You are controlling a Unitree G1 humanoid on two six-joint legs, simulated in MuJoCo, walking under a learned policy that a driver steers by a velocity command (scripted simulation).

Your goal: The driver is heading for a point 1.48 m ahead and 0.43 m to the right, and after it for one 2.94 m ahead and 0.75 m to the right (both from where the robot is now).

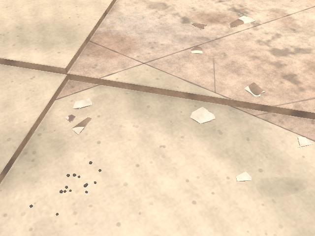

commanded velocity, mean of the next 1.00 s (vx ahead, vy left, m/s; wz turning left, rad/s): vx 0.05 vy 0.00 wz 0.00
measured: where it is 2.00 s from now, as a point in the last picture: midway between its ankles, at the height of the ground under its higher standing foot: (173, 230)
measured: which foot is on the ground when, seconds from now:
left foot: down 0.00-0.98, up 1.00-1.00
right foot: down 0.00-1.00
